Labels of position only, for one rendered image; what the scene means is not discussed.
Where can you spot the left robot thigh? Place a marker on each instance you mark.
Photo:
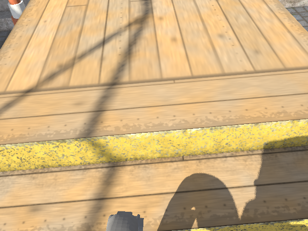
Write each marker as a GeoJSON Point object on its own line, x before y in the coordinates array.
{"type": "Point", "coordinates": [125, 221]}

